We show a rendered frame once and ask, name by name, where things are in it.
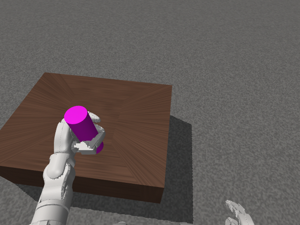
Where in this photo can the left robot hand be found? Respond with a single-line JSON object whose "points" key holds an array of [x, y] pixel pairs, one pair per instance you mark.
{"points": [[66, 141]]}

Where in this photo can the right robot hand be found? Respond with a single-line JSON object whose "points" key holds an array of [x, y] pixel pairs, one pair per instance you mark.
{"points": [[239, 212]]}

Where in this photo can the left robot arm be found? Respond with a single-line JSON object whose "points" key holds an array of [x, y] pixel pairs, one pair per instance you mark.
{"points": [[54, 204]]}

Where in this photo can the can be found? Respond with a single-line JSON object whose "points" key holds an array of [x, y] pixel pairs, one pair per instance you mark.
{"points": [[81, 124]]}

